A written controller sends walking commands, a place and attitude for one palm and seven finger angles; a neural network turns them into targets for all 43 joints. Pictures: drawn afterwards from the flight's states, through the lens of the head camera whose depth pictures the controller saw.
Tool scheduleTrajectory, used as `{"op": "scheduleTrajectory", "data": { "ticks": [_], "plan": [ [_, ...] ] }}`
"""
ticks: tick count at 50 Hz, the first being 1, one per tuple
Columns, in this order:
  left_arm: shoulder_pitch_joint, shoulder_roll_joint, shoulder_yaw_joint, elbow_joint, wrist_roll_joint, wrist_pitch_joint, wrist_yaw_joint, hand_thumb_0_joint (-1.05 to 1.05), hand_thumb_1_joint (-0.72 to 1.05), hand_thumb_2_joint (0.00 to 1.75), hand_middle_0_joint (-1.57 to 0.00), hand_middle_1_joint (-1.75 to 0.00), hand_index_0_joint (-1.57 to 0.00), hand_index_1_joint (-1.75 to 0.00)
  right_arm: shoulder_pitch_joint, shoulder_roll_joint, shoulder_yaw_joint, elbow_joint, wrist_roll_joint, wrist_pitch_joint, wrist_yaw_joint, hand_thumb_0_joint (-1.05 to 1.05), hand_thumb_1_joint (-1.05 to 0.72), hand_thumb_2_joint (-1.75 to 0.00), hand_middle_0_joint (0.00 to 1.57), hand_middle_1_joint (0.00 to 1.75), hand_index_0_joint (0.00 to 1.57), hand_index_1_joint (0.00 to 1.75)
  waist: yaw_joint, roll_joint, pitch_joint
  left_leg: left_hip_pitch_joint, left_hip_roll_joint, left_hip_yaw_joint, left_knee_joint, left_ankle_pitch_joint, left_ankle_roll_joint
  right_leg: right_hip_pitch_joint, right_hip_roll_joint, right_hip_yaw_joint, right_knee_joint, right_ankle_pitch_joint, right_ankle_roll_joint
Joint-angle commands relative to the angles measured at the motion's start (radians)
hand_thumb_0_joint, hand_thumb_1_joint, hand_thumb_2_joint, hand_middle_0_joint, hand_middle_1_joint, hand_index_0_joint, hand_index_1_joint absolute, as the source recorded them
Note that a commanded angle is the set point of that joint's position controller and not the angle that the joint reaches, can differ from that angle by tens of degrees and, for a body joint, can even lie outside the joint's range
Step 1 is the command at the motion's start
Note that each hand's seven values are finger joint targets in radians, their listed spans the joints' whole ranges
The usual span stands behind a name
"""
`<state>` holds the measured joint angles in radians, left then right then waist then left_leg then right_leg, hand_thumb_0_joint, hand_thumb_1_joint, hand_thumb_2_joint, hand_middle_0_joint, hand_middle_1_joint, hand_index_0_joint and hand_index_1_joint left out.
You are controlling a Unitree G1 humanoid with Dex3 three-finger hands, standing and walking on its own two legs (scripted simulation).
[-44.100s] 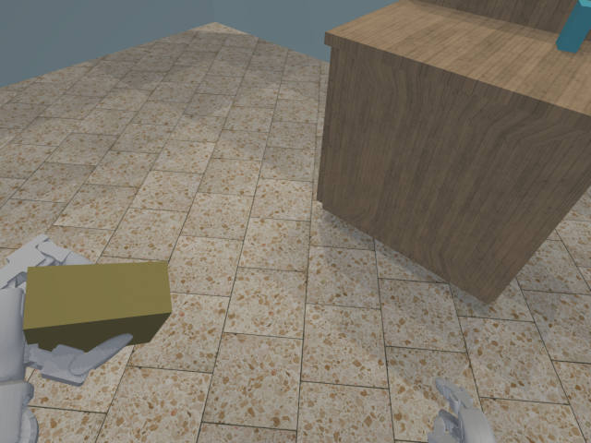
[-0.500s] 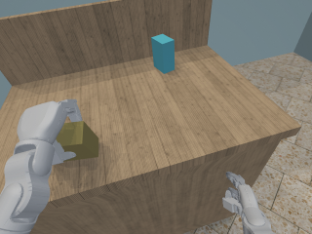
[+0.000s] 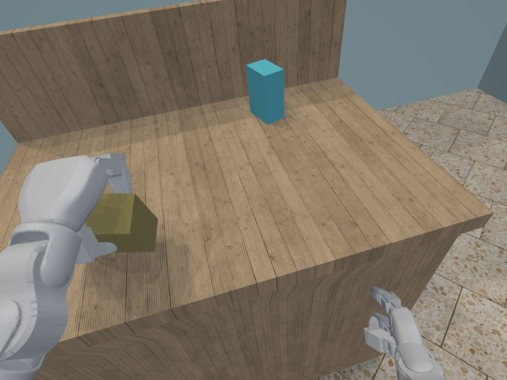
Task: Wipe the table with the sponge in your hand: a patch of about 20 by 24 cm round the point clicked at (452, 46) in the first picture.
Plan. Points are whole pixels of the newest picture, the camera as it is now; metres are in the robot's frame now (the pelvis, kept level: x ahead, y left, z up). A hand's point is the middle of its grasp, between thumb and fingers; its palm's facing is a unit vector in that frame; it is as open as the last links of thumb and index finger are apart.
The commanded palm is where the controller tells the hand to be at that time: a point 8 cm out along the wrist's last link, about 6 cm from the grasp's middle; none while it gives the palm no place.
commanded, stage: turn the palm down, sponge in hand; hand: left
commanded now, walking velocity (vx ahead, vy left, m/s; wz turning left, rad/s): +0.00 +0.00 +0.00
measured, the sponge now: (107, 229) +0.25 +0.27 +0.14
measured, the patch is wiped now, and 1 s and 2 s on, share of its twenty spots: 0.15 0.15 0.15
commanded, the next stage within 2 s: move the sponge above the wiping area in 1.02 s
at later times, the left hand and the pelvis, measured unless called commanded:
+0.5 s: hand (59, 180) +0.23 +0.27 +0.26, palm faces +0.39 +0.01 -0.92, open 9.3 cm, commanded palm +0.18 +0.28 +0.31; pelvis -0.01 +0.00 +0.00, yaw +0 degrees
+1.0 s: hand (15, 143) +0.24 +0.30 +0.30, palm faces +0.48 +0.06 -0.88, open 9.2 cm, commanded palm +0.18 +0.29 +0.31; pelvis -0.01 +0.01 +0.00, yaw +0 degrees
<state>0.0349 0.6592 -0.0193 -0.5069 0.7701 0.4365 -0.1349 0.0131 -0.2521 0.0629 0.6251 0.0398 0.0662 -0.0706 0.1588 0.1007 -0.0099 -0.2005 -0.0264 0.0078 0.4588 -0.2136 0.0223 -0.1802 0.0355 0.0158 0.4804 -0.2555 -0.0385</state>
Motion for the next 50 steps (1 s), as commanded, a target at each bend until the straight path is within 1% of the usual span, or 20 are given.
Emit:
{"op": "scheduleTrajectory", "data": {
  "ticks": [1,6,9,11,14,17,20,21,25,29,31,33,36,39,40,41,45,47,49,50],
  "plan": [
    [-0.486,0.298,0.324,-0.092,0.025,0.005,0.148,0.00,0.10,1.30,-1.20,-1.60,-1.20,-1.60,-0.249,-0.043,-0.025,-0.155,0.011,-0.088,-0.008,0.00,-0.90,-0.90,0.20,0.30,0.20,0.30,-0.001,0.063,-0.245,0.140,0.007,-0.063,-0.026,0.247,-0.004,0.014,-0.029,0.096,-0.094,0.132,-0.056],
    [-0.323,0.202,0.237,0.150,-0.040,0.059,0.044,0.00,0.10,1.30,-1.20,-1.60,-1.20,-1.60,-0.231,-0.062,-0.009,-0.156,0.025,-0.058,-0.006,0.00,-0.90,-0.90,0.20,0.30,0.20,0.30,-0.016,-0.075,-0.084,0.038,0.023,-0.052,-0.058,0.164,-0.009,-0.052,-0.037,0.046,-0.131,0.120,-0.020],
    [-0.241,0.148,0.165,0.139,-0.047,0.066,-0.020,0.00,0.10,1.30,-1.20,-1.60,-1.20,-1.60,-0.225,-0.067,-0.005,-0.185,0.032,-0.040,-0.002,0.00,-0.90,-0.90,0.20,0.30,0.20,0.30,-0.029,-0.125,-0.092,0.024,0.030,-0.038,-0.064,0.126,0.001,-0.055,-0.047,0.030,-0.138,0.101,0.003],
    [-0.207,0.115,0.130,0.063,-0.046,0.060,-0.040,0.00,0.10,1.30,-1.20,-1.60,-1.20,-1.60,-0.250,-0.061,-0.002,-0.217,0.037,-0.058,0.003,0.00,-0.90,-0.90,0.20,0.30,0.20,0.30,-0.026,-0.082,-0.142,0.027,0.032,-0.041,-0.057,0.105,0.002,-0.038,-0.051,0.034,-0.123,0.092,-0.005],
    [-0.317,0.270,0.224,-0.165,0.010,0.035,-0.044,0.00,0.10,1.30,-1.20,-1.60,-1.20,-1.60,-0.287,-0.059,-0.004,-0.230,0.021,-0.066,-0.005,0.00,-0.90,-0.90,0.20,0.30,0.20,0.30,-0.012,-0.061,-0.308,0.072,0.014,-0.039,-0.037,0.171,0.020,0.049,-0.055,0.078,-0.099,0.126,-0.008],
    [-0.481,0.454,0.354,-0.355,0.083,0.001,0.008,0.00,0.10,1.30,-1.20,-1.60,-1.20,-1.60,-0.290,-0.045,-0.011,-0.223,0.000,-0.102,-0.014,0.00,-0.90,-0.90,0.20,0.30,0.20,0.30,0.015,0.062,-0.447,0.127,-0.009,-0.064,-0.009,0.278,0.023,0.109,-0.036,0.130,-0.052,0.183,-0.043],
    [-0.540,0.490,0.417,-0.317,0.101,-0.009,0.085,0.00,0.10,1.30,-1.20,-1.60,-1.20,-1.60,-0.301,-0.035,-0.008,-0.195,0.009,-0.120,-0.013,0.00,-0.90,-0.90,0.20,0.30,0.20,0.30,0.030,0.125,-0.376,0.148,-0.006,-0.077,-0.015,0.261,0.010,0.052,-0.012,0.185,-0.066,0.114,-0.077],
    [-0.519,0.402,0.361,-0.217,0.073,-0.001,0.095,0.00,0.10,1.30,-1.20,-1.60,-1.20,-1.60,-0.258,-0.039,-0.019,-0.171,0.001,-0.111,-0.021,0.00,-0.90,-0.90,0.20,0.30,0.20,0.30,0.015,0.096,-0.324,0.119,0.004,-0.077,-0.032,0.250,0.000,0.053,-0.028,0.121,-0.068,0.114,-0.070],
    [-0.499,0.289,0.271,0.110,0.003,0.031,0.065,0.00,0.10,1.30,-1.20,-1.60,-1.20,-1.60,-0.256,-0.050,-0.005,-0.143,0.042,-0.088,-0.018,0.00,-0.90,-0.90,0.20,0.30,0.20,0.30,-0.011,-0.021,-0.062,0.066,0.020,-0.080,-0.066,0.081,-0.011,-0.126,-0.013,0.121,-0.155,-0.039,-0.050],
    [-0.290,0.193,0.184,0.246,-0.039,0.037,-0.033,0.00,0.10,1.30,-1.20,-1.60,-1.20,-1.60,-0.208,-0.070,0.000,-0.172,0.034,-0.047,-0.015,0.00,-0.90,-0.90,0.20,0.30,0.20,0.30,-0.021,-0.145,-0.049,0.006,0.037,-0.055,-0.087,0.031,-0.009,-0.106,-0.040,0.032,-0.165,-0.012,0.000],
    [-0.203,0.090,0.099,0.202,-0.056,0.034,-0.057,0.00,0.10,1.30,-1.20,-1.60,-1.20,-1.60,-0.222,-0.064,0.007,-0.214,0.045,-0.061,-0.003,0.00,-0.90,-0.90,0.20,0.30,0.20,0.30,-0.026,-0.088,-0.065,-0.005,0.045,-0.064,-0.104,-0.035,-0.012,-0.102,-0.047,0.012,-0.152,-0.016,-0.003],
    [-0.205,0.113,0.106,0.070,-0.046,0.017,-0.066,0.00,0.10,1.30,-1.20,-1.60,-1.20,-1.60,-0.246,-0.062,0.005,-0.227,0.041,-0.068,0.001,0.00,-0.90,-0.90,0.20,0.30,0.20,0.30,-0.018,-0.073,-0.135,0.009,0.039,-0.055,-0.093,-0.027,0.003,-0.062,-0.058,0.025,-0.146,-0.015,0.001],
    [-0.359,0.245,0.188,-0.261,0.003,-0.007,-0.044,0.00,0.10,1.30,-1.20,-1.60,-1.20,-1.60,-0.307,-0.047,-0.001,-0.271,0.026,-0.112,-0.008,0.00,-0.90,-0.90,0.20,0.30,0.20,0.30,0.004,0.002,-0.336,0.067,0.021,-0.061,-0.061,0.049,0.020,0.042,-0.052,0.066,-0.094,-0.005,-0.018],
    [-0.515,0.484,0.373,-0.415,0.081,-0.032,0.021,0.00,0.10,1.30,-1.20,-1.60,-1.20,-1.60,-0.273,-0.049,-0.018,-0.230,-0.007,-0.126,-0.026,0.00,-0.90,-0.90,0.20,0.30,0.20,0.30,0.024,0.095,-0.446,0.122,-0.006,-0.084,-0.031,0.195,0.023,0.098,-0.031,0.140,-0.060,0.080,-0.050],
    [-0.557,0.562,0.444,-0.447,0.106,-0.035,0.061,0.00,0.10,1.30,-1.20,-1.60,-1.20,-1.60,-0.291,-0.049,-0.009,-0.220,-0.008,-0.146,-0.028,0.00,-0.90,-0.90,0.20,0.30,0.20,0.30,0.040,0.157,-0.422,0.117,0.000,-0.094,-0.027,0.168,0.023,0.090,-0.006,0.190,-0.047,0.045,-0.071],
    [-0.521,0.430,0.353,-0.339,0.099,-0.025,0.081,0.00,0.10,1.30,-1.20,-1.60,-1.20,-1.60,-0.260,-0.039,-0.018,-0.199,-0.013,-0.138,-0.034,0.00,-0.90,-0.90,0.20,0.30,0.20,0.30,0.025,0.138,-0.391,0.103,0.002,-0.087,-0.037,0.198,0.009,0.085,-0.022,0.133,-0.040,0.065,-0.078],
    [-0.527,0.311,0.283,0.056,0.018,0.017,0.079,0.00,0.10,1.30,-1.20,-1.60,-1.20,-1.60,-0.234,-0.052,-0.011,-0.138,0.037,-0.115,-0.028,0.00,-0.90,-0.90,0.20,0.30,0.20,0.30,-0.007,-0.009,-0.083,0.083,0.021,-0.095,-0.062,0.081,-0.010,-0.124,-0.006,0.146,-0.153,-0.045,-0.064],
    [-0.422,0.249,0.231,0.198,-0.015,0.021,0.030,0.00,0.10,1.30,-1.20,-1.60,-1.20,-1.60,-0.186,-0.064,-0.009,-0.133,0.032,-0.078,-0.028,0.00,-0.90,-0.90,0.20,0.30,0.20,0.30,-0.024,-0.125,-0.048,0.043,0.034,-0.083,-0.083,0.049,-0.015,-0.121,-0.021,0.082,-0.172,-0.030,-0.030],
    [-0.332,0.217,0.200,0.262,-0.033,0.023,-0.012,0.00,0.10,1.30,-1.20,-1.60,-1.20,-1.60,-0.185,-0.077,-0.002,-0.158,0.033,-0.058,-0.023,0.00,-0.90,-0.90,0.20,0.30,0.20,0.30,-0.021,-0.148,-0.044,0.017,0.039,-0.071,-0.092,0.046,-0.012,-0.111,-0.030,0.042,-0.166,0.005,-0.012],
    [-0.268,0.184,0.180,0.282,-0.040,0.031,-0.024,0.00,0.10,1.30,-1.20,-1.60,-1.20,-1.60,-0.216,-0.068,0.007,-0.182,0.049,-0.069,-0.011,0.00,-0.90,-0.90,0.20,0.30,0.20,0.30,-0.017,-0.086,-0.041,0.025,0.044,-0.068,-0.090,0.033,-0.013,-0.126,-0.025,0.054,-0.162,0.005,-0.018]
  ]
}}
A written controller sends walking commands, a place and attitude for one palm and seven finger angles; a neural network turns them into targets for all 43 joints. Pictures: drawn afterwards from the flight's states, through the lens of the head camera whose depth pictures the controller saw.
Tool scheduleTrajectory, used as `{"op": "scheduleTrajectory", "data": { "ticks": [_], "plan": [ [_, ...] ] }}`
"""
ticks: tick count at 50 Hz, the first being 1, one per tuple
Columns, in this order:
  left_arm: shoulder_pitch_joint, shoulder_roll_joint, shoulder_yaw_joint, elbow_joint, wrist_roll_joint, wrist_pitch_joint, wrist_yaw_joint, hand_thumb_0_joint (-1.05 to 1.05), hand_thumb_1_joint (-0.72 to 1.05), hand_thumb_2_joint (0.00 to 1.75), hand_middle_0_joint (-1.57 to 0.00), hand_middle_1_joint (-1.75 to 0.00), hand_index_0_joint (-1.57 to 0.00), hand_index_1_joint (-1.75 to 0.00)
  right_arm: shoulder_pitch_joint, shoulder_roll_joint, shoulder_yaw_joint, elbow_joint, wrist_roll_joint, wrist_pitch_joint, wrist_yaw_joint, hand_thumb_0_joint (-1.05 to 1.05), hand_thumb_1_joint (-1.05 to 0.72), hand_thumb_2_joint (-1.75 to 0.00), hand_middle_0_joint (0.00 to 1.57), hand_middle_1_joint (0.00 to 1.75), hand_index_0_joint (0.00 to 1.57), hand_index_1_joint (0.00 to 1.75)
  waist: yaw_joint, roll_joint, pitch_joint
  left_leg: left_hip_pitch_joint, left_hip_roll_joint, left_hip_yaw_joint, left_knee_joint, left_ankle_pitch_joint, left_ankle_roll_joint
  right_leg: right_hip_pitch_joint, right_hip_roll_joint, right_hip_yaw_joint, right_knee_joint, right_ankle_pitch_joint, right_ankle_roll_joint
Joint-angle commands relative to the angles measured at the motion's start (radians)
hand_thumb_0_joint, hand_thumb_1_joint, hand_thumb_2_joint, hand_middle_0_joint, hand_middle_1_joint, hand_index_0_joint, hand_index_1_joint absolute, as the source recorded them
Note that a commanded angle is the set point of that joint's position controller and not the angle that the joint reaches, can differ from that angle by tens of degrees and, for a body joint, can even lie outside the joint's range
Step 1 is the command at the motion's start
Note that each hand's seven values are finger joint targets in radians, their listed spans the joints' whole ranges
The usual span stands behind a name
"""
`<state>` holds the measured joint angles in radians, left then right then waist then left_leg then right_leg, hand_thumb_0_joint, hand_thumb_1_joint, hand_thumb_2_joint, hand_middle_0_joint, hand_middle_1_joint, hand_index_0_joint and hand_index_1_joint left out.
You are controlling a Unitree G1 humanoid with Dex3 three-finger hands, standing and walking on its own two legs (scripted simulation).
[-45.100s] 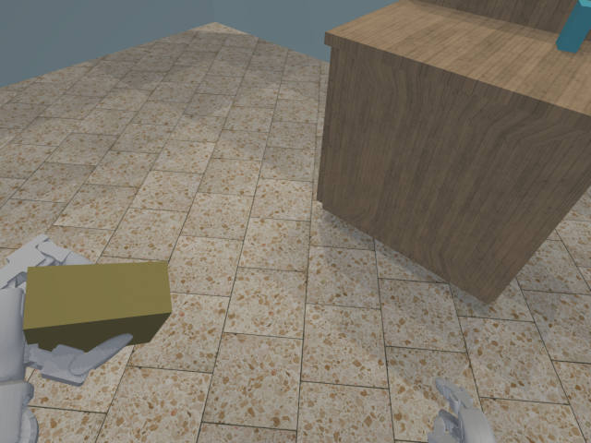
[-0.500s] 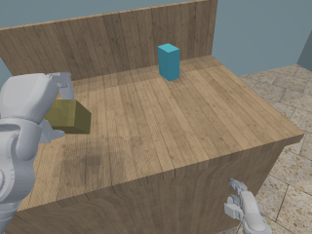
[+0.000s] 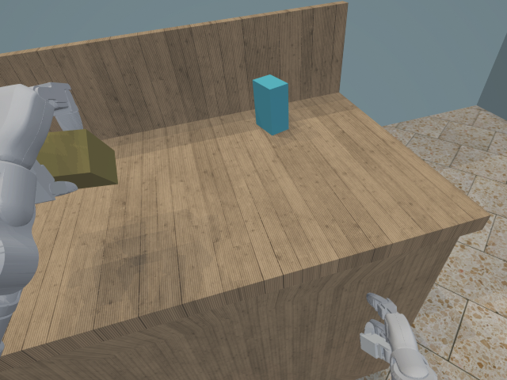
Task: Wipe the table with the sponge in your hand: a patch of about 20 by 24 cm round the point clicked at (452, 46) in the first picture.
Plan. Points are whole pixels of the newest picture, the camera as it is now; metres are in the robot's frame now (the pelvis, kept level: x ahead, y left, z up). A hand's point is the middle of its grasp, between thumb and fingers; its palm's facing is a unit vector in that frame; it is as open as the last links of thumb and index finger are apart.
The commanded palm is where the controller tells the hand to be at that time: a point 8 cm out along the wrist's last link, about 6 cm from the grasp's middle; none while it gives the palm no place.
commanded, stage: turn the palm down, sponge in hand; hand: left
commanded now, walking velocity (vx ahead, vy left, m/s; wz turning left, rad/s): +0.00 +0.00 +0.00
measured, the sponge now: (62, 167) +0.28 +0.33 +0.25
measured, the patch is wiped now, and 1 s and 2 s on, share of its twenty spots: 0.15 0.15 0.15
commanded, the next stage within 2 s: move the sponge above the wiping area in 0.02 s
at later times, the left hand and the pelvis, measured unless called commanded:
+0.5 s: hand (67, 171) +0.26 +0.30 +0.25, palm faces +0.35 -0.05 -0.94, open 9.2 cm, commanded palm +0.19 +0.27 +0.30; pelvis +0.01 +0.00 +0.00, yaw -1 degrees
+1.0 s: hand (116, 220) +0.25 +0.25 +0.18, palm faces +0.12 -0.15 -0.98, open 9.2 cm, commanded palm +0.20 +0.27 +0.28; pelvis +0.01 -0.01 +0.00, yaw -1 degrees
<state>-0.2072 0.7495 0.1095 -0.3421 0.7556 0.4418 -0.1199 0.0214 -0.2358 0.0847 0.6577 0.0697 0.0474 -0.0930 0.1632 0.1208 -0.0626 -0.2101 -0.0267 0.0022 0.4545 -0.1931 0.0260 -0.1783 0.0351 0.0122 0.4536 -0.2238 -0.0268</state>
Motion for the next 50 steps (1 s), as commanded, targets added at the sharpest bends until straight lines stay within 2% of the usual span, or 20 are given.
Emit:
{"op": "scheduleTrajectory", "data": {
  "ticks": [1,6,9,10,11,15,16,19,20,24,26,30,31,34,35,38,41,44,46,50],
  "plan": [
    [0.014,0.032,0.001,0.081,-0.042,0.024,-0.060,0.00,0.10,1.30,-1.20,-1.60,-1.20,-1.60,-0.214,-0.090,-0.016,-0.232,0.012,-0.043,0.017,0.00,-0.90,-0.90,0.20,0.30,0.20,0.30,-0.024,-0.115,-0.003,0.009,0.048,-0.067,-0.098,0.001,-0.020,-0.096,-0.039,0.010,-0.125,0.007,-0.024],
    [-0.012,0.073,0.016,-0.339,-0.014,0.005,-0.072,0.00,0.10,1.30,-1.20,-1.60,-1.20,-1.60,-0.297,-0.068,-0.022,-0.301,0.006,-0.077,0.031,0.00,-0.90,-0.90,0.20,0.30,0.20,0.30,-0.003,-0.048,-0.244,0.065,0.031,-0.049,-0.054,0.080,0.010,0.036,-0.054,0.053,-0.076,0.047,-0.030],
    [-0.203,0.326,0.187,-0.622,0.066,-0.013,-0.021,0.00,0.10,1.30,-1.20,-1.60,-1.20,-1.60,-0.285,-0.067,-0.037,-0.287,-0.029,-0.089,0.017,0.00,-0.90,-0.90,0.20,0.30,0.20,0.30,0.016,0.069,-0.424,0.148,-0.006,-0.067,-0.015,0.259,0.024,0.122,-0.033,0.120,-0.027,0.175,-0.055],
    [-0.283,0.411,0.253,-0.686,0.102,-0.018,0.019,0.00,0.10,1.30,-1.20,-1.60,-1.20,-1.60,-0.304,-0.060,-0.024,-0.284,-0.030,-0.112,0.012,0.00,-0.90,-0.90,0.20,0.30,0.20,0.30,0.025,0.125,-0.401,0.146,-0.003,-0.078,-0.016,0.231,0.026,0.115,-0.002,0.167,-0.009,0.137,-0.073],
    [-0.233,0.345,0.224,-0.586,0.110,-0.016,0.049,0.00,0.10,1.30,-1.20,-1.60,-1.20,-1.60,-0.251,-0.060,-0.040,-0.264,-0.045,-0.110,-0.001,0.00,-0.90,-0.90,0.20,0.30,0.20,0.30,0.023,0.108,-0.393,0.127,0.000,-0.075,-0.017,0.267,0.017,0.122,-0.016,0.119,0.006,0.140,-0.083],
    [-0.258,0.228,0.165,-0.234,0.051,0.024,0.074,0.00,0.10,1.30,-1.20,-1.60,-1.20,-1.60,-0.239,-0.070,-0.038,-0.193,0.006,-0.088,0.006,0.00,-0.90,-0.90,0.20,0.30,0.20,0.30,-0.005,0.010,-0.107,0.126,0.017,-0.087,-0.048,0.166,-0.010,-0.075,0.000,0.152,-0.099,0.016,-0.087],
    [-0.211,0.175,0.130,-0.134,0.030,0.032,0.056,0.00,0.10,1.30,-1.20,-1.60,-1.20,-1.60,-0.208,-0.075,-0.039,-0.176,-0.005,-0.066,0.004,0.00,-0.90,-0.90,0.20,0.30,0.20,0.30,-0.012,-0.046,-0.062,0.094,0.031,-0.077,-0.059,0.142,-0.014,-0.074,-0.020,0.099,-0.115,0.026,-0.070],
    [-0.038,0.121,0.099,-0.032,-0.013,0.041,-0.003,0.00,0.10,1.30,-1.20,-1.60,-1.20,-1.60,-0.206,-0.085,-0.032,-0.199,0.004,-0.025,0.016,0.00,-0.90,-0.90,0.20,0.30,0.20,0.30,-0.007,-0.135,-0.023,0.055,0.037,-0.063,-0.073,0.123,-0.015,-0.077,-0.028,0.067,-0.125,0.053,-0.038],
    [0.032,0.082,0.072,0.007,-0.027,0.052,-0.017,0.00,0.10,1.30,-1.20,-1.60,-1.20,-1.60,-0.241,-0.079,-0.020,-0.220,0.019,-0.034,0.027,0.00,-0.90,-0.90,0.20,0.30,0.20,0.30,-0.004,-0.096,0.003,0.051,0.039,-0.057,-0.073,0.103,-0.015,-0.103,-0.017,0.076,-0.127,0.040,-0.042],
    [0.157,0.020,0.025,-0.140,-0.049,0.042,-0.060,0.00,0.10,1.30,-1.20,-1.60,-1.20,-1.60,-0.238,-0.084,-0.025,-0.259,0.013,-0.020,0.038,0.00,-0.90,-0.90,0.20,0.30,0.20,0.30,-0.013,-0.135,-0.090,0.037,0.041,-0.037,-0.065,0.099,0.002,-0.030,-0.048,0.028,-0.115,0.079,-0.015],
    [0.120,0.016,0.007,-0.301,-0.037,0.036,-0.055,0.00,0.10,1.30,-1.20,-1.60,-1.20,-1.60,-0.286,-0.072,-0.023,-0.295,0.011,-0.050,0.037,0.00,-0.90,-0.90,0.20,0.30,0.20,0.30,-0.008,-0.078,-0.172,0.057,0.036,-0.041,-0.053,0.091,0.007,0.001,-0.048,0.047,-0.094,0.059,-0.024],
    [-0.255,0.315,0.166,-0.674,0.087,0.000,0.021,0.00,0.10,1.30,-1.20,-1.60,-1.20,-1.60,-0.322,-0.058,-0.020,-0.299,-0.019,-0.102,0.013,0.00,-0.90,-0.90,0.20,0.30,0.20,0.30,0.011,0.088,-0.361,0.159,0.000,-0.066,-0.028,0.187,0.029,0.077,-0.008,0.158,-0.044,0.086,-0.061],
    [-0.210,0.304,0.173,-0.595,0.112,-0.001,0.052,0.00,0.10,1.30,-1.20,-1.60,-1.20,-1.60,-0.256,-0.065,-0.043,-0.278,-0.039,-0.107,-0.002,0.00,-0.90,-0.90,0.20,0.30,0.20,0.30,0.017,0.095,-0.385,0.141,0.001,-0.071,-0.023,0.229,0.023,0.111,-0.016,0.118,-0.017,0.104,-0.075],
    [-0.254,0.232,0.135,-0.292,0.106,0.032,0.077,0.00,0.10,1.30,-1.20,-1.60,-1.20,-1.60,-0.215,-0.072,-0.047,-0.197,-0.015,-0.084,-0.005,0.00,-0.90,-0.90,0.20,0.30,0.20,0.30,-0.022,0.023,-0.196,0.143,0.011,-0.078,-0.049,0.169,-0.006,-0.021,-0.018,0.133,-0.098,0.015,-0.074],
    [-0.254,0.217,0.130,-0.212,0.089,0.047,0.076,0.00,0.10,1.30,-1.20,-1.60,-1.20,-1.60,-0.244,-0.073,-0.036,-0.196,0.002,-0.093,-0.005,0.00,-0.90,-0.90,0.20,0.30,0.20,0.30,-0.011,0.010,-0.114,0.124,0.011,-0.081,-0.050,0.117,-0.005,-0.076,-0.003,0.161,-0.113,-0.036,-0.085],
    [-0.183,0.113,0.043,-0.019,0.045,0.059,0.030,0.00,0.10,1.30,-1.20,-1.60,-1.20,-1.60,-0.216,-0.082,-0.026,-0.178,0.002,-0.051,-0.004,0.00,-0.90,-0.90,0.20,0.30,0.20,0.30,-0.027,-0.079,-0.010,0.061,0.025,-0.074,-0.083,0.051,-0.015,-0.105,-0.022,0.083,-0.144,-0.043,-0.053],
    [-0.009,0.026,-0.006,-0.006,0.012,0.068,-0.023,0.00,0.10,1.30,-1.20,-1.60,-1.20,-1.60,-0.237,-0.080,-0.017,-0.218,0.008,-0.045,0.013,0.00,-0.90,-0.90,0.20,0.30,0.20,0.30,-0.012,-0.075,-0.037,0.026,0.033,-0.063,-0.088,0.056,-0.015,-0.064,-0.033,0.040,-0.120,0.021,-0.043],
    [0.088,0.017,-0.009,-0.165,0.005,0.064,-0.056,0.00,0.10,1.30,-1.20,-1.60,-1.20,-1.60,-0.266,-0.077,-0.026,-0.249,0.010,-0.035,0.028,0.00,-0.90,-0.90,0.20,0.30,0.20,0.30,-0.008,-0.093,-0.158,0.054,0.028,-0.041,-0.055,0.128,0.004,0.009,-0.046,0.053,-0.100,0.103,-0.027],
    [0.112,0.038,0.012,-0.280,0.011,0.059,-0.054,0.00,0.10,1.30,-1.20,-1.60,-1.20,-1.60,-0.292,-0.071,-0.026,-0.277,0.003,-0.050,0.032,0.00,-0.90,-0.90,0.20,0.30,0.20,0.30,-0.001,-0.074,-0.218,0.058,0.026,-0.040,-0.039,0.140,0.009,0.042,-0.045,0.067,-0.077,0.108,-0.033],
    [-0.162,0.337,0.213,-0.518,0.107,0.034,0.009,0.00,0.10,1.30,-1.20,-1.60,-1.20,-1.60,-0.313,-0.070,-0.021,-0.269,-0.017,-0.074,0.016,0.00,-0.90,-0.90,0.20,0.30,0.20,0.30,0.015,-0.012,-0.309,0.118,0.000,-0.059,-0.012,0.214,0.023,0.063,-0.015,0.167,-0.055,0.123,-0.059]
  ]
}}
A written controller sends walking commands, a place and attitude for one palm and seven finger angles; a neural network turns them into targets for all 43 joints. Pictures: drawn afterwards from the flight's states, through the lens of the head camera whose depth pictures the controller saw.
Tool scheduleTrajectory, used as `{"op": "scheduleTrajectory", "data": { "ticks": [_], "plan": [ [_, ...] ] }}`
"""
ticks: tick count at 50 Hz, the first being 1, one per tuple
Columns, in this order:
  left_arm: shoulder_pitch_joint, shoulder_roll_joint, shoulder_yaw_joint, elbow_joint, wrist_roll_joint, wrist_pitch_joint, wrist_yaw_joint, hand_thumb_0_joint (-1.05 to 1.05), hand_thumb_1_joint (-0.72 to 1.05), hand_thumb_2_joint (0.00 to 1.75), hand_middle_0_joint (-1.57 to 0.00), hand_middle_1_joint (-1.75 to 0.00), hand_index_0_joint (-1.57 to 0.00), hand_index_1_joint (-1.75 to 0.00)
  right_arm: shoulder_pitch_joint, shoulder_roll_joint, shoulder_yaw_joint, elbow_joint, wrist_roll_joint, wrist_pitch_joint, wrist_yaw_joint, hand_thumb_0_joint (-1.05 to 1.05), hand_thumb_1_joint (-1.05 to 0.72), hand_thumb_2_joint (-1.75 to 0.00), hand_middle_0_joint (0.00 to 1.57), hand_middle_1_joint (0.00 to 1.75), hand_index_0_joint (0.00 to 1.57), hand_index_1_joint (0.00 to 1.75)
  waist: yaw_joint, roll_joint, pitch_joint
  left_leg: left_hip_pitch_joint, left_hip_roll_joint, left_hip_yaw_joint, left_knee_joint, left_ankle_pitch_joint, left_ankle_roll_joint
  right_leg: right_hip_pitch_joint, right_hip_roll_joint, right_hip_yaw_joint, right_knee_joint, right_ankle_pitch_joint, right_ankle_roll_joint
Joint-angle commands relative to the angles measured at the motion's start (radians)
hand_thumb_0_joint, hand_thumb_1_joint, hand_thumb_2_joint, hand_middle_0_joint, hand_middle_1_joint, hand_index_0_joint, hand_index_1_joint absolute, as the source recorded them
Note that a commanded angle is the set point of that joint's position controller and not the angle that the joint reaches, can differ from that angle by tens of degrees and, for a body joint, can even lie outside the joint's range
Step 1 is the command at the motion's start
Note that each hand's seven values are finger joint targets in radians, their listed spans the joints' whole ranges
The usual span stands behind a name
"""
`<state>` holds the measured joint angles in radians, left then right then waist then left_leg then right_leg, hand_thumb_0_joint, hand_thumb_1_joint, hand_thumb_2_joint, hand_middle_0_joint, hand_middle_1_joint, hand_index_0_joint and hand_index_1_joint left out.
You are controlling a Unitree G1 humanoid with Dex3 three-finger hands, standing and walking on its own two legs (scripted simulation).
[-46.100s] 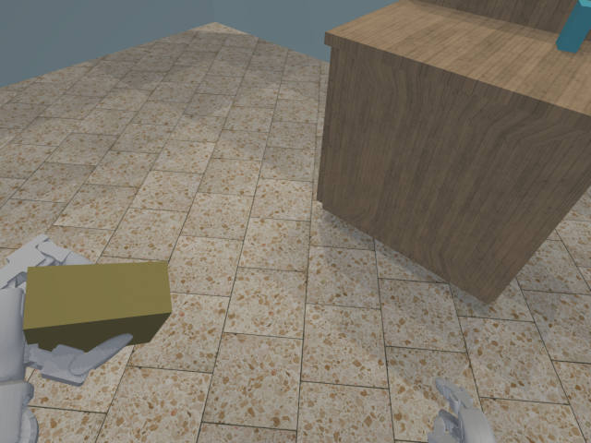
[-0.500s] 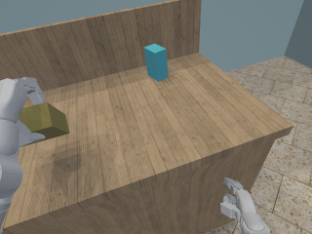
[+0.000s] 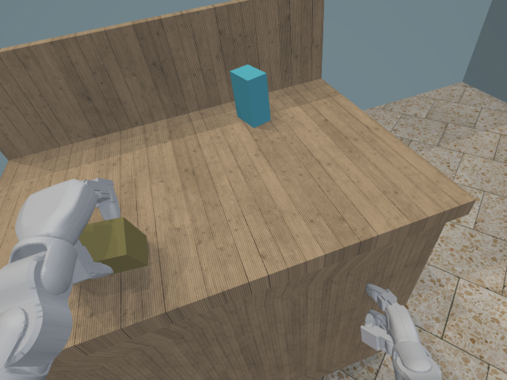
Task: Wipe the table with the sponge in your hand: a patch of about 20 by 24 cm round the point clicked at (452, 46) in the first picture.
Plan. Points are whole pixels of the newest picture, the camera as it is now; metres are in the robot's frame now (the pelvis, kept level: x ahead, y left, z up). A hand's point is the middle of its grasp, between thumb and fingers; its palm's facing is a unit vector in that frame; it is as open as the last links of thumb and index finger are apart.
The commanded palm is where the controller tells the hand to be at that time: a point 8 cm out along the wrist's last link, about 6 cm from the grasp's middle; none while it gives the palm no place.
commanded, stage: move the sponge above the wiping area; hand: left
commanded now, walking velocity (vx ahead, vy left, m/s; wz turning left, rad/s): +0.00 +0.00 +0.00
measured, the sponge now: (101, 255) +0.25 +0.28 +0.11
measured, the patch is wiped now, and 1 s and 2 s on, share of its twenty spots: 0.15 0.15 0.15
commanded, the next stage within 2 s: none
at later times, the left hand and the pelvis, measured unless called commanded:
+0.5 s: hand (82, 214) +0.24 +0.26 +0.21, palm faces +0.26 -0.05 -0.96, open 9.1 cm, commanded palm +0.19 +0.27 +0.27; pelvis +0.00 +0.00 +0.00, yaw +1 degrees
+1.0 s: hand (84, 217) +0.25 +0.27 +0.19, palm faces +0.23 -0.09 -0.97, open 9.1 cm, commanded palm +0.19 +0.26 +0.26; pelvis +0.00 -0.01 +0.00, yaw +1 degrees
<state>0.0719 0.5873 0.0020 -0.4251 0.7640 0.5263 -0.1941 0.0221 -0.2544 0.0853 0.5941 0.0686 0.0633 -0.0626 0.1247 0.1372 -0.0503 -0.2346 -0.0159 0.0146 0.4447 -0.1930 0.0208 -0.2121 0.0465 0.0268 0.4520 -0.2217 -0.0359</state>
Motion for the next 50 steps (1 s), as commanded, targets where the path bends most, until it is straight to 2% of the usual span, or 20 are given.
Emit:
{"op": "scheduleTrajectory", "data": {
  "ticks": [1,5,8,13,16,20,21,25,26,29,31,35,36,37,40,41,43,45,46,50],
  "plan": [
    [-0.425,0.455,0.297,-0.391,0.110,-0.054,0.108,0.00,0.10,1.30,-1.20,-1.60,-1.20,-1.60,-0.268,-0.051,-0.037,-0.198,-0.030,-0.091,-0.025,0.00,-0.90,-0.90,0.20,0.30,0.20,0.30,0.053,-0.009,-0.347,0.133,-0.013,-0.071,-0.002,0.254,0.027,0.133,-0.037,0.108,-0.031,0.149,-0.058],
    [-0.460,0.353,0.222,-0.119,0.082,-0.025,0.134,0.00,0.10,1.30,-1.20,-1.60,-1.20,-1.60,-0.256,-0.055,-0.036,-0.137,0.007,-0.089,-0.025,0.00,-0.90,-0.90,0.20,0.30,0.20,0.30,0.024,0.006,-0.115,0.135,0.001,-0.080,-0.025,0.139,0.002,-0.045,-0.021,0.149,-0.111,0.003,-0.069],
    [-0.349,0.288,0.185,0.007,0.042,-0.013,0.096,0.00,0.10,1.30,-1.20,-1.60,-1.20,-1.60,-0.237,-0.065,-0.035,-0.125,0.002,-0.063,-0.026,0.00,-0.90,-0.90,0.20,0.30,0.20,0.30,0.024,-0.093,-0.081,0.087,0.009,-0.079,-0.040,0.124,-0.004,-0.021,-0.043,0.087,-0.122,0.045,-0.042],
    [-0.222,0.161,0.067,-0.074,0.011,-0.014,0.028,0.00,0.10,1.30,-1.20,-1.60,-1.20,-1.60,-0.269,-0.057,-0.028,-0.168,0.008,-0.071,-0.017,0.00,-0.90,-0.90,0.20,0.30,0.20,0.30,0.017,-0.093,-0.121,0.086,0.012,-0.067,-0.046,0.109,0.009,0.007,-0.055,0.048,-0.116,0.079,-0.022],
    [-0.263,0.191,0.070,-0.237,0.045,-0.031,0.031,0.00,0.10,1.30,-1.20,-1.60,-1.20,-1.60,-0.293,-0.048,-0.027,-0.205,0.002,-0.095,-0.020,0.00,-0.90,-0.90,0.20,0.30,0.20,0.30,0.020,-0.064,-0.222,0.112,0.007,-0.069,-0.035,0.127,0.018,0.051,-0.053,0.059,-0.084,0.071,-0.030],
    [-0.488,0.419,0.226,-0.379,0.138,-0.051,0.101,0.00,0.10,1.30,-1.20,-1.60,-1.20,-1.60,-0.307,-0.050,-0.029,-0.191,-0.015,-0.108,-0.028,0.00,-0.90,-0.90,0.20,0.30,0.20,0.30,0.041,-0.005,-0.285,0.175,-0.008,-0.085,-0.029,0.193,0.026,0.067,-0.015,0.139,-0.069,0.074,-0.060],
    [-0.456,0.302,0.143,-0.266,0.136,-0.039,0.109,0.00,0.10,1.30,-1.20,-1.60,-1.20,-1.60,-0.274,-0.043,-0.034,-0.182,-0.023,-0.106,-0.035,0.00,-0.90,-0.90,0.20,0.30,0.20,0.30,0.032,-0.020,-0.269,0.149,-0.009,-0.079,-0.032,0.202,0.019,0.077,-0.031,0.081,-0.059,0.079,-0.059],
    [-0.389,0.286,0.171,-0.067,0.091,-0.013,0.113,0.00,0.10,1.30,-1.20,-1.60,-1.20,-1.60,-0.268,-0.054,-0.028,-0.142,0.003,-0.087,-0.027,0.00,-0.90,-0.90,0.20,0.30,0.20,0.30,0.038,-0.046,-0.101,0.121,0.005,-0.085,-0.060,0.110,0.003,-0.027,-0.018,0.109,-0.111,-0.007,-0.064],
    [-0.349,0.223,0.130,-0.039,0.073,-0.012,0.100,0.00,0.10,1.30,-1.20,-1.60,-1.20,-1.60,-0.248,-0.052,-0.029,-0.143,-0.003,-0.075,-0.028,0.00,-0.90,-0.90,0.20,0.30,0.20,0.30,0.030,-0.074,-0.098,0.094,0.009,-0.077,-0.063,0.113,-0.001,-0.004,-0.034,0.061,-0.108,0.023,-0.053],
    [-0.285,0.215,0.128,-0.045,0.049,-0.007,0.076,0.00,0.10,1.30,-1.20,-1.60,-1.20,-1.60,-0.256,-0.058,-0.032,-0.148,0.003,-0.052,-0.017,0.00,-0.90,-0.90,0.20,0.30,0.20,0.30,0.030,-0.111,-0.113,0.091,0.013,-0.069,-0.063,0.118,0.001,0.004,-0.038,0.058,-0.111,0.043,-0.034],
    [-0.223,0.150,0.080,-0.081,0.038,-0.003,0.063,0.00,0.10,1.30,-1.20,-1.60,-1.20,-1.60,-0.274,-0.052,-0.025,-0.176,0.005,-0.058,-0.009,0.00,-0.90,-0.90,0.20,0.30,0.20,0.30,0.029,-0.074,-0.126,0.077,0.014,-0.067,-0.065,0.099,0.002,0.017,-0.039,0.038,-0.100,0.041,-0.036],
    [-0.293,0.225,0.107,-0.283,0.070,-0.016,0.072,0.00,0.10,1.30,-1.20,-1.60,-1.20,-1.60,-0.325,-0.044,-0.022,-0.203,0.004,-0.073,-0.002,0.00,-0.90,-0.90,0.20,0.30,0.20,0.30,0.032,-0.032,-0.217,0.136,0.006,-0.067,-0.043,0.152,0.017,0.042,-0.026,0.096,-0.085,0.073,-0.042],
    [-0.288,0.192,0.077,-0.287,0.075,-0.021,0.076,0.00,0.10,1.30,-1.20,-1.60,-1.20,-1.60,-0.295,-0.044,-0.030,-0.206,-0.007,-0.075,-0.008,0.00,-0.90,-0.90,0.20,0.30,0.20,0.30,0.029,-0.030,-0.251,0.131,0.003,-0.067,-0.040,0.170,0.019,0.076,-0.037,0.062,-0.069,0.092,-0.043],
    [-0.350,0.262,0.118,-0.320,0.100,-0.032,0.088,0.00,0.10,1.30,-1.20,-1.60,-1.20,-1.60,-0.273,-0.045,-0.036,-0.190,-0.007,-0.076,-0.008,0.00,-0.90,-0.90,0.20,0.30,0.20,0.30,0.023,-0.038,-0.269,0.160,-0.001,-0.076,-0.039,0.193,0.018,0.067,-0.029,0.090,-0.082,0.095,-0.044],
    [-0.399,0.289,0.146,-0.243,0.121,-0.017,0.123,0.00,0.10,1.30,-1.20,-1.60,-1.20,-1.60,-0.291,-0.048,-0.032,-0.177,-0.004,-0.085,-0.018,0.00,-0.90,-0.90,0.20,0.30,0.20,0.30,0.028,-0.040,-0.193,0.157,-0.004,-0.075,-0.036,0.155,0.019,0.015,-0.016,0.128,-0.095,0.036,-0.059],
    [-0.367,0.211,0.093,-0.135,0.116,-0.006,0.118,0.00,0.10,1.30,-1.20,-1.60,-1.20,-1.60,-0.252,-0.048,-0.033,-0.162,-0.013,-0.079,-0.026,0.00,-0.90,-0.90,0.20,0.30,0.20,0.30,0.014,-0.077,-0.155,0.128,-0.001,-0.072,-0.042,0.150,0.013,0.017,-0.028,0.083,-0.096,0.045,-0.054],
    [-0.361,0.227,0.112,-0.086,0.104,-0.003,0.112,0.00,0.10,1.30,-1.20,-1.60,-1.20,-1.60,-0.250,-0.056,-0.031,-0.147,-0.007,-0.063,-0.022,0.00,-0.90,-0.90,0.20,0.30,0.20,0.30,0.017,-0.080,-0.118,0.117,0.004,-0.078,-0.061,0.130,0.005,0.004,-0.027,0.078,-0.117,0.027,-0.049],
    [-0.362,0.245,0.127,-0.104,0.098,0.001,0.114,0.00,0.10,1.30,-1.20,-1.60,-1.20,-1.60,-0.283,-0.053,-0.026,-0.158,0.006,-0.072,-0.018,0.00,-0.90,-0.90,0.20,0.30,0.20,0.30,0.029,-0.051,-0.115,0.126,0.003,-0.076,-0.058,0.112,0.008,-0.015,-0.018,0.111,-0.112,0.007,-0.058],
    [-0.318,0.178,0.081,-0.088,0.084,0.004,0.101,0.00,0.10,1.30,-1.20,-1.60,-1.20,-1.60,-0.270,-0.051,-0.028,-0.165,-0.001,-0.066,-0.021,0.00,-0.90,-0.90,0.20,0.30,0.20,0.30,0.025,-0.066,-0.131,0.109,0.004,-0.069,-0.058,0.119,0.007,0.015,-0.033,0.066,-0.107,0.031,-0.048],
    [-0.298,0.254,0.138,-0.187,0.085,0.005,0.092,0.00,0.10,1.30,-1.20,-1.60,-1.20,-1.60,-0.320,-0.051,-0.026,-0.175,0.004,-0.068,-0.007,0.00,-0.90,-0.90,0.20,0.30,0.20,0.30,0.041,-0.035,-0.188,0.126,-0.001,-0.069,-0.043,0.154,0.013,0.044,-0.025,0.114,-0.090,0.072,-0.051]
  ]
}}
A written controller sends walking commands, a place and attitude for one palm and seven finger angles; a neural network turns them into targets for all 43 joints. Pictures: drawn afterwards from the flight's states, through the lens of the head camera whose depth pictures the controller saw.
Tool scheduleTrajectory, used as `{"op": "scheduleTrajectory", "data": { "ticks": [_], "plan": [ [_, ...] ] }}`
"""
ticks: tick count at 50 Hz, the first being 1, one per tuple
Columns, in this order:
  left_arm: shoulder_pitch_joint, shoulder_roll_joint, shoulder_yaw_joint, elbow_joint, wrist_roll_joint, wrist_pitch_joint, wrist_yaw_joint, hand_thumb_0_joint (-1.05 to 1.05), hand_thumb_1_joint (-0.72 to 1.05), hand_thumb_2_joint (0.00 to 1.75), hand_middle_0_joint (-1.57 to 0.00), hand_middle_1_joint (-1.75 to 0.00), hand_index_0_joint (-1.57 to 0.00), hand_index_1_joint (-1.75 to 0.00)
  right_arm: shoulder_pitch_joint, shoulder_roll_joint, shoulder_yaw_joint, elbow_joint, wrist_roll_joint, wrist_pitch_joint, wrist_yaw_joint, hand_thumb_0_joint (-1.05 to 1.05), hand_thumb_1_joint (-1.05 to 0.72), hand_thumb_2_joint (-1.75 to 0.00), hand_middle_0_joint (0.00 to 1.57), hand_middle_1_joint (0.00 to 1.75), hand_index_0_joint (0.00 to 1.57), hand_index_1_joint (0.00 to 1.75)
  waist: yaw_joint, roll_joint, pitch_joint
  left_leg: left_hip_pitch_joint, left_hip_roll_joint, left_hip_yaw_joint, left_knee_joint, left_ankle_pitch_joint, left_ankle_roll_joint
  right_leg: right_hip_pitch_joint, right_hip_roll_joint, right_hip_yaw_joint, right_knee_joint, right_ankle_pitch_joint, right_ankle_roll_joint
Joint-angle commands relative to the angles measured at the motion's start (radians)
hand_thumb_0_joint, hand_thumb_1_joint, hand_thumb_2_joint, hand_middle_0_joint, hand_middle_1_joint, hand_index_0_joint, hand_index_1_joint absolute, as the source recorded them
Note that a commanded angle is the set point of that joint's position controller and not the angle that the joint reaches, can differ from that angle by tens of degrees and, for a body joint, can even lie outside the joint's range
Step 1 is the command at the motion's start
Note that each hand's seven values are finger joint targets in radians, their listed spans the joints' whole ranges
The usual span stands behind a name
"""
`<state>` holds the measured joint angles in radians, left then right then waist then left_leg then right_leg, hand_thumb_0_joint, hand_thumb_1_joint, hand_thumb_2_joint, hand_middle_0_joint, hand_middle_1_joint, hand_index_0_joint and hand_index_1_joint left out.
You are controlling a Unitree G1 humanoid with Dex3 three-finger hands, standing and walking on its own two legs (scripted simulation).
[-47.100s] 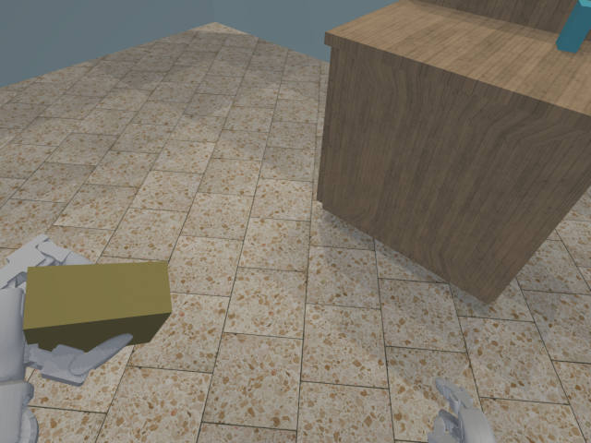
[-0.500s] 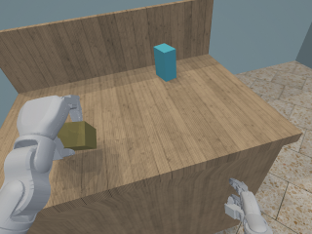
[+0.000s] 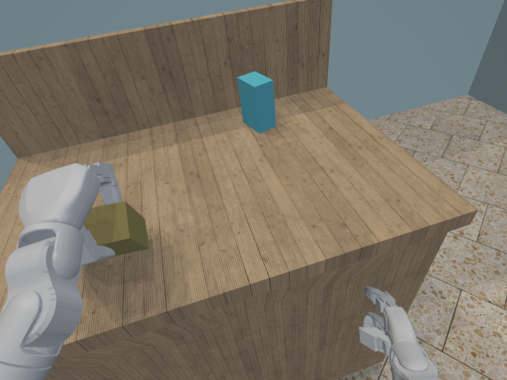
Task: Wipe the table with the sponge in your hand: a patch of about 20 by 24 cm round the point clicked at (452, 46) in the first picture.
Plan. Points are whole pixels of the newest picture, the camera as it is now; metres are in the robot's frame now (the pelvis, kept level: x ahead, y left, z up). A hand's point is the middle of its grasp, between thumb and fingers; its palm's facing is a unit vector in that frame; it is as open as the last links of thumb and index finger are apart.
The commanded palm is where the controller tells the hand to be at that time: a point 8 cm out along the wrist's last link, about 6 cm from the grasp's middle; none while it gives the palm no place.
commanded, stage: move the sponge above the wiping area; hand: left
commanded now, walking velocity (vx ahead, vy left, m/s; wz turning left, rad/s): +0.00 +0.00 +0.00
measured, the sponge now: (101, 237) +0.26 +0.30 +0.13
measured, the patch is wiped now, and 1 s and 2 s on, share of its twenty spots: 0.15 0.15 0.15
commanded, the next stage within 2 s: none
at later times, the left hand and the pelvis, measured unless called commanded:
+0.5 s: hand (91, 228) +0.23 +0.26 +0.19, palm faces +0.18 -0.09 -0.98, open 9.1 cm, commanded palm +0.18 +0.26 +0.27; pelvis -0.01 +0.00 +0.00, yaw +0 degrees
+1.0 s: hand (84, 226) +0.23 +0.27 +0.19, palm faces +0.22 -0.08 -0.97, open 9.2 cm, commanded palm +0.17 +0.27 +0.27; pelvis +0.00 +0.00 +0.00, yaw +1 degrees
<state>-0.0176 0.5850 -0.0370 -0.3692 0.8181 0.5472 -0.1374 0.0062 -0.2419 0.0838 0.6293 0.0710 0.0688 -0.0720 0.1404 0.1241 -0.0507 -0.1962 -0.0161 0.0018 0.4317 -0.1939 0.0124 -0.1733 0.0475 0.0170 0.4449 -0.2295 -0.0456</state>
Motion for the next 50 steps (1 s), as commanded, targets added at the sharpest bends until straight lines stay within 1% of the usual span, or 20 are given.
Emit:
{"op": "scheduleTrajectory", "data": {
  "ticks": [1,4,5,6,9,10,11,15,21,25,26,30,31,34,36,39,41,45,47,50],
  "plan": [
    [-0.173,0.200,0.136,-0.243,0.028,-0.015,0.028,0.00,0.10,1.30,-1.20,-1.60,-1.20,-1.60,-0.284,-0.060,-0.029,-0.216,-0.006,-0.069,0.001,0.00,-0.90,-0.90,0.20,0.30,0.20,0.30,0.019,-0.032,-0.208,0.073,-0.002,-0.051,-0.025,0.178,0.022,0.034,-0.038,0.085,-0.071,0.118,-0.037],
    [-0.174,0.275,0.195,-0.341,0.040,-0.023,0.031,0.00,0.10,1.30,-1.20,-1.60,-1.20,-1.60,-0.275,-0.060,-0.037,-0.212,-0.008,-0.060,0.009,0.00,-0.90,-0.90,0.20,0.30,0.20,0.30,0.023,-0.044,-0.258,0.104,-0.007,-0.056,-0.008,0.249,0.026,0.056,-0.037,0.111,-0.064,0.188,-0.034],
    [-0.205,0.301,0.213,-0.380,0.045,-0.023,0.040,0.00,0.10,1.30,-1.20,-1.60,-1.20,-1.60,-0.310,-0.057,-0.026,-0.226,-0.005,-0.075,0.011,0.00,-0.90,-0.90,0.20,0.30,0.20,0.30,0.029,-0.007,-0.246,0.113,-0.007,-0.055,-0.006,0.234,0.028,0.036,-0.023,0.142,-0.061,0.166,-0.045],
    [-0.155,0.241,0.176,-0.322,0.037,-0.019,0.040,0.00,0.10,1.30,-1.20,-1.60,-1.20,-1.60,-0.278,-0.054,-0.035,-0.217,-0.014,-0.070,0.006,0.00,-0.90,-0.90,0.20,0.30,0.20,0.30,0.022,-0.032,-0.229,0.091,-0.005,-0.050,-0.004,0.236,0.026,0.044,-0.034,0.097,-0.056,0.173,-0.040],
    [-0.173,0.287,0.221,-0.283,0.033,-0.017,0.046,0.00,0.10,1.30,-1.20,-1.60,-1.20,-1.60,-0.252,-0.062,-0.038,-0.198,-0.007,-0.054,0.004,0.00,-0.90,-0.90,0.20,0.30,0.20,0.30,0.014,-0.094,-0.177,0.091,-0.001,-0.057,-0.011,0.206,0.022,0.002,-0.034,0.120,-0.086,0.132,-0.031],
    [-0.198,0.306,0.232,-0.278,0.034,-0.014,0.052,0.00,0.10,1.30,-1.20,-1.60,-1.20,-1.60,-0.279,-0.064,-0.026,-0.204,0.001,-0.069,0.003,0.00,-0.90,-0.90,0.20,0.30,0.20,0.30,0.018,-0.049,-0.139,0.090,-0.002,-0.058,-0.015,0.172,0.023,-0.037,-0.020,0.151,-0.094,0.084,-0.043],
    [-0.164,0.241,0.191,-0.224,0.022,-0.011,0.047,0.00,0.10,1.30,-1.20,-1.60,-1.20,-1.60,-0.256,-0.061,-0.031,-0.202,-0.007,-0.063,-0.002,0.00,-0.90,-0.90,0.20,0.30,0.20,0.30,0.012,-0.071,-0.132,0.063,0.001,-0.054,-0.022,0.163,0.019,-0.016,-0.033,0.099,-0.089,0.087,-0.036],
    [-0.209,0.272,0.197,-0.231,0.020,-0.017,0.041,0.00,0.10,1.30,-1.20,-1.60,-1.20,-1.60,-0.289,-0.063,-0.022,-0.205,0.007,-0.074,-0.005,0.00,-0.90,-0.90,0.20,0.30,0.20,0.30,0.014,-0.053,-0.117,0.083,-0.002,-0.056,-0.029,0.110,0.021,-0.058,-0.025,0.142,-0.113,0.008,-0.035],
    [-0.229,0.216,0.126,-0.236,0.022,-0.029,0.021,0.00,0.10,1.30,-1.20,-1.60,-1.20,-1.60,-0.277,-0.059,-0.028,-0.209,-0.005,-0.095,-0.021,0.00,-0.90,-0.90,0.20,0.30,0.20,0.30,0.007,-0.037,-0.170,0.081,-0.005,-0.054,-0.030,0.097,0.022,-0.013,-0.042,0.103,-0.104,0.006,-0.030],
    [-0.329,0.368,0.231,-0.290,0.061,-0.038,0.040,0.00,0.10,1.30,-1.20,-1.60,-1.20,-1.60,-0.298,-0.067,-0.025,-0.201,-0.004,-0.103,-0.022,0.00,-0.90,-0.90,0.20,0.30,0.20,0.30,0.023,-0.006,-0.204,0.106,-0.011,-0.065,-0.026,0.120,0.024,-0.003,-0.026,0.170,-0.101,-0.001,-0.048],
    [-0.304,0.281,0.171,-0.249,0.053,-0.034,0.038,0.00,0.10,1.30,-1.20,-1.60,-1.20,-1.60,-0.280,-0.058,-0.028,-0.206,-0.014,-0.099,-0.026,0.00,-0.90,-0.90,0.20,0.30,0.20,0.30,0.020,-0.028,-0.215,0.086,-0.012,-0.059,-0.024,0.140,0.022,0.029,-0.041,0.118,-0.087,0.036,-0.042],
    [-0.300,0.368,0.261,-0.185,0.042,-0.023,0.045,0.00,0.10,1.30,-1.20,-1.60,-1.20,-1.60,-0.287,-0.071,-0.027,-0.180,-0.001,-0.093,-0.018,0.00,-0.90,-0.90,0.20,0.30,0.20,0.30,0.028,-0.038,-0.163,0.082,-0.008,-0.065,-0.023,0.122,0.016,-0.016,-0.027,0.171,-0.106,0.010,-0.049],
    [-0.257,0.283,0.204,-0.144,0.029,-0.018,0.035,0.00,0.10,1.30,-1.20,-1.60,-1.20,-1.60,-0.271,-0.065,-0.028,-0.182,-0.008,-0.085,-0.020,0.00,-0.90,-0.90,0.20,0.30,0.20,0.30,0.022,-0.053,-0.154,0.054,-0.003,-0.060,-0.023,0.135,0.014,0.002,-0.042,0.116,-0.094,0.049,-0.042],
    [-0.169,0.316,0.254,-0.180,0.004,-0.016,0.017,0.00,0.10,1.30,-1.20,-1.60,-1.20,-1.60,-0.272,-0.070,-0.035,-0.182,-0.002,-0.068,-0.008,0.00,-0.90,-0.90,0.20,0.30,0.20,0.30,0.031,-0.083,-0.183,0.059,-0.004,-0.053,-0.006,0.181,0.016,0.024,-0.050,0.133,-0.086,0.130,-0.029],
    [-0.098,0.232,0.196,-0.184,-0.016,-0.011,-0.001,0.00,0.10,1.30,-1.20,-1.60,-1.20,-1.60,-0.277,-0.065,-0.029,-0.201,-0.002,-0.073,-0.004,0.00,-0.90,-0.90,0.20,0.30,0.20,0.30,0.023,-0.075,-0.157,0.044,-0.001,-0.051,-0.007,0.171,0.016,0.008,-0.048,0.099,-0.082,0.134,-0.027],
    [-0.090,0.274,0.222,-0.226,-0.019,-0.019,-0.013,0.00,0.10,1.30,-1.20,-1.60,-1.20,-1.60,-0.268,-0.072,-0.032,-0.198,0.001,-0.066,-0.005,0.00,-0.90,-0.90,0.20,0.30,0.20,0.30,0.014,-0.110,-0.163,0.057,0.001,-0.049,0.000,0.169,0.023,-0.004,-0.052,0.111,-0.091,0.133,-0.013],
    [-0.103,0.235,0.178,-0.237,-0.008,-0.023,-0.012,0.00,0.10,1.30,-1.20,-1.60,-1.20,-1.60,-0.269,-0.068,-0.029,-0.213,-0.004,-0.082,-0.013,0.00,-0.90,-0.90,0.20,0.30,0.20,0.30,0.007,-0.086,-0.143,0.054,0.003,-0.053,-0.008,0.140,0.023,-0.024,-0.047,0.093,-0.091,0.088,-0.020],
    [-0.309,0.330,0.203,-0.393,0.042,-0.050,0.024,0.00,0.10,1.30,-1.20,-1.60,-1.20,-1.60,-0.305,-0.062,-0.024,-0.223,0.000,-0.110,-0.021,0.00,-0.90,-0.90,0.20,0.30,0.20,0.30,0.011,0.008,-0.192,0.126,-0.004,-0.069,-0.016,0.143,0.028,-0.035,-0.026,0.145,-0.091,0.037,-0.041],
    [-0.311,0.291,0.168,-0.376,0.052,-0.058,0.040,0.00,0.10,1.30,-1.20,-1.60,-1.20,-1.60,-0.254,-0.056,-0.040,-0.211,-0.009,-0.110,-0.023,0.00,-0.90,-0.90,0.20,0.30,0.20,0.30,0.010,0.005,-0.231,0.143,-0.007,-0.077,-0.020,0.187,0.021,-0.005,-0.035,0.120,-0.086,0.071,-0.045],
    [-0.307,0.299,0.195,-0.331,0.040,-0.041,0.050,0.00,0.10,1.30,-1.20,-1.60,-1.20,-1.60,-0.292,-0.057,-0.032,-0.210,0.004,-0.113,-0.020,0.00,-0.90,-0.90,0.20,0.30,0.20,0.30,0.023,0.023,-0.175,0.129,-0.004,-0.078,-0.032,0.150,0.019,-0.029,-0.019,0.142,-0.091,0.036,-0.057]
  ]
}}
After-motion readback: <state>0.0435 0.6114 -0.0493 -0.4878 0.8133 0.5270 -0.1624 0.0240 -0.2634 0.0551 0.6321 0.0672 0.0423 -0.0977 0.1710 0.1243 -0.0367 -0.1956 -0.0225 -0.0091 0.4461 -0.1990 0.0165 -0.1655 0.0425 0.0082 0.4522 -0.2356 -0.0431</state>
